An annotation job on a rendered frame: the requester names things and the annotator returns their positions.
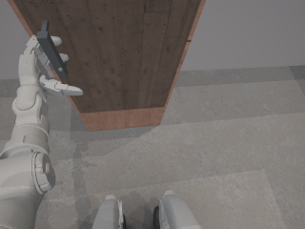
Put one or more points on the right robot thigh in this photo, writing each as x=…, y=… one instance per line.
x=177, y=213

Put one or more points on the left robot shin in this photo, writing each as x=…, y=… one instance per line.
x=113, y=197

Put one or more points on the left robot upper arm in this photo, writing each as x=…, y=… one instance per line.
x=24, y=180

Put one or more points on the handle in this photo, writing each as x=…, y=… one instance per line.
x=46, y=43

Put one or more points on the left robot hand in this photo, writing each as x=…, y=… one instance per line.
x=31, y=68

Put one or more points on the robot left forearm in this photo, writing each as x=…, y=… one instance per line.
x=31, y=130

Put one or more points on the cupboard door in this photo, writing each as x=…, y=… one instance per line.
x=123, y=54

